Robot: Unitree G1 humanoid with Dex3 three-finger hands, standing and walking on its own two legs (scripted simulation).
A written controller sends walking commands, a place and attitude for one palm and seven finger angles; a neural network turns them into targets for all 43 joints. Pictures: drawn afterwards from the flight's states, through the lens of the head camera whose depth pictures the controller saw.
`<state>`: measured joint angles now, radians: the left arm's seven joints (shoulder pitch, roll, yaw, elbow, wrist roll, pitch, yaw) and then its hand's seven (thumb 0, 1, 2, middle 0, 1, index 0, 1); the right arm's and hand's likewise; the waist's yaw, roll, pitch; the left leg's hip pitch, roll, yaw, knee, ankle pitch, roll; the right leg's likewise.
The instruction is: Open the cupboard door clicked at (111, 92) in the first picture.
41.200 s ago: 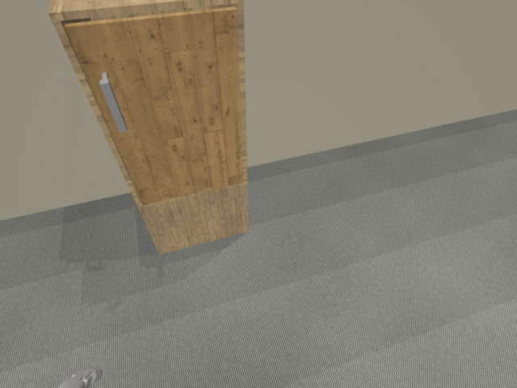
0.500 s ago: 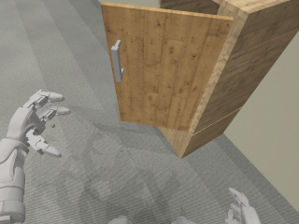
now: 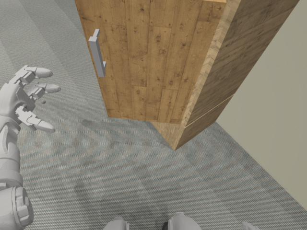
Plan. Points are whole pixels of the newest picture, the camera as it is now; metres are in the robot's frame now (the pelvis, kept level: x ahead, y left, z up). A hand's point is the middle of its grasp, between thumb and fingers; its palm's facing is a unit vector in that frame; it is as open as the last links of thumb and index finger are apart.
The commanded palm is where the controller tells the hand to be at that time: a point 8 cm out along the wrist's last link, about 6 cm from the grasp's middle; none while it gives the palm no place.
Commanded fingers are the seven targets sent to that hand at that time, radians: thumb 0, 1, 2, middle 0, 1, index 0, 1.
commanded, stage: move the hooked fingers beside the handle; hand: left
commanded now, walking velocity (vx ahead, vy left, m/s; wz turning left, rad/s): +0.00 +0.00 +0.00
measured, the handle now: (99, 54) +0.59 +0.16 +0.07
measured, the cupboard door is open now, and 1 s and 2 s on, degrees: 49 49 49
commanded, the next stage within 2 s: slide the fingers in behind the handle in 1.64 s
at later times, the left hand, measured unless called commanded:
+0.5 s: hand (60, 75) +0.49 +0.25 +0.08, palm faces -0.11 -0.99 +0.00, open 14.0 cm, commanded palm +0.48 +0.29 +0.08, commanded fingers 0.00 -0.50 0.30 -0.30 -1.20 -0.30 -1.20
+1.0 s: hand (72, 58) +0.56 +0.23 +0.08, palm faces -0.12 -0.99 +0.00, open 14.0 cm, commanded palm +0.54 +0.27 +0.07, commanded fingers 0.00 -0.50 0.30 -0.30 -1.20 -0.30 -1.20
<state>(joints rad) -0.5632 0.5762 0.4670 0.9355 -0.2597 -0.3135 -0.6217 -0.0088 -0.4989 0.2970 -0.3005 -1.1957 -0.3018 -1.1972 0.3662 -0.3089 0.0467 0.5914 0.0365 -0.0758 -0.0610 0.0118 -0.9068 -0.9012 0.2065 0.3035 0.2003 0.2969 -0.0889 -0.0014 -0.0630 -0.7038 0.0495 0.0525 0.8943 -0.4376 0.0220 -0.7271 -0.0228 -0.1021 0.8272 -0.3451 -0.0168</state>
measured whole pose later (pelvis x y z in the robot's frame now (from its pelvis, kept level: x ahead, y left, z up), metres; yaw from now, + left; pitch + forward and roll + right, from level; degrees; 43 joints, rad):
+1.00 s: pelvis +0.01 +0.02 -0.02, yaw -3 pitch +24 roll -4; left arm -1.05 0.76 0.50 1.25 -0.07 -0.30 -0.48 -0.01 -0.50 0.30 -0.30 -1.20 -0.30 -1.20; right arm 0.46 -0.29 0.07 0.58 -0.02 0.10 -0.01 0.00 -0.91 -0.90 0.21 0.30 0.20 0.30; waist -0.24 0.02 -0.07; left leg -0.93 0.08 0.06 0.99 -0.49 0.04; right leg -0.94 0.00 -0.09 0.86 -0.34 0.01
